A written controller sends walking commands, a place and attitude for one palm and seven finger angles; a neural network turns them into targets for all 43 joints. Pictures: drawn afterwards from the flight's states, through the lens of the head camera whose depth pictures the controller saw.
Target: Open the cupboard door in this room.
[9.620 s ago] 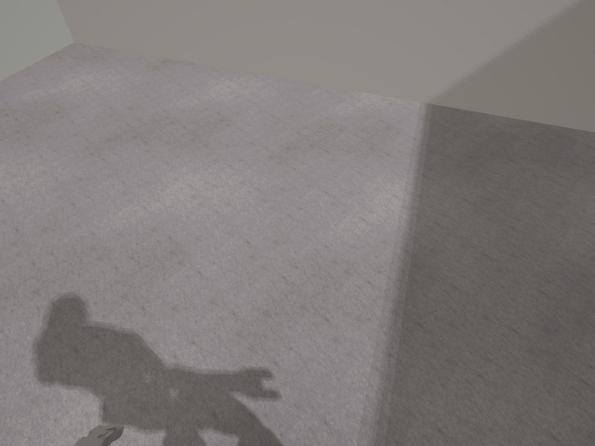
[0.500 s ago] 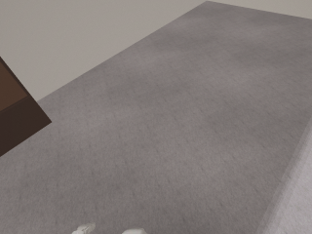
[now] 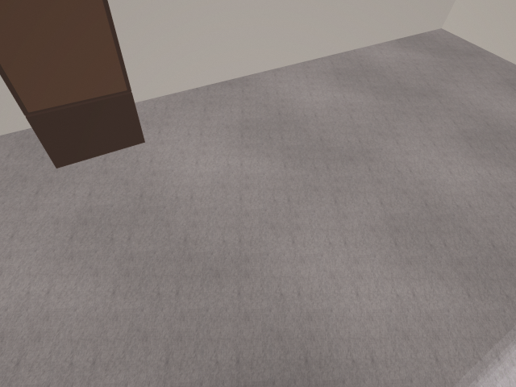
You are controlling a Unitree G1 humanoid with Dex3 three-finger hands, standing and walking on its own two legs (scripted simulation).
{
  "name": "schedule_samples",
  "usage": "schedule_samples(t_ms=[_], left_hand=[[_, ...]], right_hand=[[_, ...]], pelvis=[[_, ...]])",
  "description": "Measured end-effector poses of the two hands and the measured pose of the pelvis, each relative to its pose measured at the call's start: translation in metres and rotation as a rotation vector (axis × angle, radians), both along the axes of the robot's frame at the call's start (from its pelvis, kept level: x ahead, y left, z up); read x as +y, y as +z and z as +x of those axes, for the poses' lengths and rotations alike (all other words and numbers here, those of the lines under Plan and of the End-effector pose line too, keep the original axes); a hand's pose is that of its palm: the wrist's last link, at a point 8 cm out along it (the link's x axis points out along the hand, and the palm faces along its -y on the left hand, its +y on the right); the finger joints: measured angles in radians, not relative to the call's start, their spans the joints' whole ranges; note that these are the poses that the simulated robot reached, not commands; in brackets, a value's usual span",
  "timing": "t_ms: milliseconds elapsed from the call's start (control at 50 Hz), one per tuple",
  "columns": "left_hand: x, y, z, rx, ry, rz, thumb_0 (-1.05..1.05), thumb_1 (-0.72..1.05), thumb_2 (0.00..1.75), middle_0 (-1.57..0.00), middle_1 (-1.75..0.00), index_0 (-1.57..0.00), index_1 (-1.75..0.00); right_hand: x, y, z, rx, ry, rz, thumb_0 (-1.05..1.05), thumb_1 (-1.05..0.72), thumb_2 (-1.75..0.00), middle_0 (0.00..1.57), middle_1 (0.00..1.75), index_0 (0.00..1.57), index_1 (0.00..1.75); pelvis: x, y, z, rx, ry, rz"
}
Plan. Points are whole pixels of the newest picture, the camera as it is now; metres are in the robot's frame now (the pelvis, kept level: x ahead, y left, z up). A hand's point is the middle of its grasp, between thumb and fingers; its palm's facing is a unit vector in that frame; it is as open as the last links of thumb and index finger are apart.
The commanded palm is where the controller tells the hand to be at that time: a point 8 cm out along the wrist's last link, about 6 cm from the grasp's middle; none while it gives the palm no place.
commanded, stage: stand and wait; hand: left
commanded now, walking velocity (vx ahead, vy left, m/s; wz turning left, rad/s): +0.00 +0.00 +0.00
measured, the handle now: out of the picture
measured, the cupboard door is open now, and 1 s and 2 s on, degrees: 0 0 0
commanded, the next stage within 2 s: turn or walk to find it in 0.60 s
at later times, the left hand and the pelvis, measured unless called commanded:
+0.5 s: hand out of the picture +0.01 +0.16 -0.16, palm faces +0.04 -0.97 -0.23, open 7.2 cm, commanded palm none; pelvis -0.02 -0.02 +0.01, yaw +1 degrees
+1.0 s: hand out of the picture -0.04 +0.17 -0.19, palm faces +0.21 -0.96 -0.16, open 7.3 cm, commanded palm none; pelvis -0.03 +0.00 -0.01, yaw +9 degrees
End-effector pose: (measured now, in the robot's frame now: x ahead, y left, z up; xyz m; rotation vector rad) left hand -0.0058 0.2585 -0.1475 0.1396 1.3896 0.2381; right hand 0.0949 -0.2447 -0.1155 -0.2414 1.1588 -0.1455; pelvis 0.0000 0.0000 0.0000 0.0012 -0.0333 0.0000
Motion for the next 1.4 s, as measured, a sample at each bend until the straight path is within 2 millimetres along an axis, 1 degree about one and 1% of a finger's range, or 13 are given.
schedule_samples(t_ms=[120,180,240,340,420,600,680,740,860,1020,1140,1280,1400], left_hand=[[0.007,0.011,-0.005,-0.008,0.01,-0.013,0.01,0.91,0.89,-0.2,-0.3,-0.2,-0.3],[0.003,0.014,-0.002,-0.022,0.005,-0.014,0.0,0.91,0.89,-0.2,-0.3,-0.2,-0.3],[-0.005,0.016,0.004,-0.034,-0.011,-0.015,0.0,0.91,0.89,-0.2,-0.3,-0.2,-0.3],[-0.028,0.016,0.016,-0.074,-0.05,-0.007,0.0,0.91,0.89,-0.2,-0.3,-0.2,-0.3],[-0.042,0.024,0.014,-0.083,-0.067,0.01,0.01,0.94,0.89,-0.2,-0.3,-0.2,-0.3],[-0.059,0.02,-0.001,-0.044,-0.057,-0.019,0.01,0.93,0.89,-0.2,-0.3,-0.2,-0.3],[-0.066,0.018,-0.013,-0.019,-0.044,-0.033,0.01,0.93,0.89,-0.2,-0.3,-0.2,-0.3],[-0.069,0.016,-0.022,-0.007,-0.02,-0.04,0.01,0.93,0.89,-0.2,-0.3,-0.2,-0.3],[-0.067,0.008,-0.036,-0.014,0.043,-0.052,0.01,0.92,0.89,-0.21,-0.3,-0.2,-0.3],[-0.036,-0.013,-0.047,-0.053,0.132,-0.075,0.01,0.92,0.89,-0.21,-0.3,-0.21,-0.3],[-0.015,0.003,-0.052,-0.033,0.128,-0.061,0.01,0.92,0.89,-0.2,-0.3,-0.2,-0.3],[-0.003,0.017,-0.049,-0.068,0.144,-0.021,0.0,0.91,0.89,-0.2,-0.3,-0.2,-0.3],[-0.01,0.024,-0.039,-0.122,0.152,0.022,0.0,0.91,0.89,-0.2,-0.3,-0.2,-0.3]], right_hand=[[0.027,0.008,0.006,-0.024,0.029,0.02,0.01,-0.9,-0.9,0.2,0.3,0.2,0.3],[0.034,0.004,0.0,-0.017,0.024,0.045,0.01,-0.9,-0.9,0.2,0.3,0.2,0.3],[0.032,-0.003,-0.012,-0.005,-0.002,0.057,0.0,-0.91,-0.9,0.2,0.3,0.2,0.3],[0.017,-0.023,-0.044,0.061,-0.046,0.088,0.0,-0.92,-0.9,0.2,0.3,0.2,0.3],[0.005,-0.033,-0.077,0.136,-0.088,0.105,0.0,-0.92,-0.9,0.2,0.3,0.2,0.3],[0.0,-0.026,-0.15,0.311,-0.12,0.106,0.01,-0.91,-0.9,0.2,0.29,0.2,0.3],[0.002,-0.024,-0.169,0.362,-0.125,0.112,0.01,-0.91,-0.9,0.2,0.29,0.2,0.3],[0.005,-0.025,-0.175,0.384,-0.116,0.118,0.01,-0.91,-0.9,0.2,0.29,0.2,0.3],[0.006,-0.029,-0.162,0.375,-0.076,0.101,0.01,-0.91,-0.9,0.2,0.3,0.2,0.3],[0.019,-0.024,-0.105,0.246,0.018,0.016,0.01,-0.91,-0.9,0.2,0.29,0.2,0.3],[0.042,-0.011,-0.071,0.144,0.072,0.012,0.01,-0.92,-0.9,0.2,0.29,0.2,0.3],[0.041,-0.008,-0.06,0.132,0.111,0.027,0.01,-0.93,-0.9,0.2,0.3,0.2,0.3],[0.021,-0.015,-0.067,0.157,0.131,0.045,0.01,-0.91,-0.9,0.2,0.3,0.2,0.3]], pelvis=[[0.011,0.011,-0.003,0.0,0.017,-0.011],[0.012,0.012,-0.004,0.0,0.019,-0.004],[0.009,0.012,-0.006,-0.002,0.02,0.005],[-0.003,0.005,-0.01,-0.003,0.012,0.036],[-0.011,0.007,-0.013,-0.015,0.021,0.015],[-0.026,0.012,-0.018,-0.014,0.018,0.014],[-0.03,0.012,-0.02,-0.012,0.024,0.011],[-0.03,0.011,-0.023,-0.011,0.04,0.008],[-0.025,0.005,-0.029,-0.011,0.089,-0.017],[0.003,-0.005,-0.035,-0.013,0.162,-0.025],[0.019,0.008,-0.038,0.0,0.166,-0.025],[0.017,0.014,-0.044,0.018,0.203,-0.023],[-0.003,0.012,-0.054,0.024,0.248,-0.01]])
